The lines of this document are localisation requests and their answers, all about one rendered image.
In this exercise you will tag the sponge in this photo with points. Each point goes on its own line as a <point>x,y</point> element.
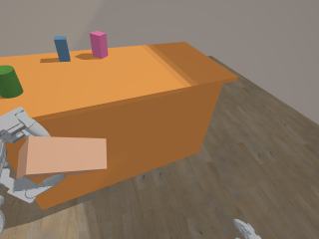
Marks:
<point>45,156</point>

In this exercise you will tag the table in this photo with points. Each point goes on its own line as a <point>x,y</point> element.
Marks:
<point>152,103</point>

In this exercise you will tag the left robot hand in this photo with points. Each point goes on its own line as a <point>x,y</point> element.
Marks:
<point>14,126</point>

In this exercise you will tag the right robot hand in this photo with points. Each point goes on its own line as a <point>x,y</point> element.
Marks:
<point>246,230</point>

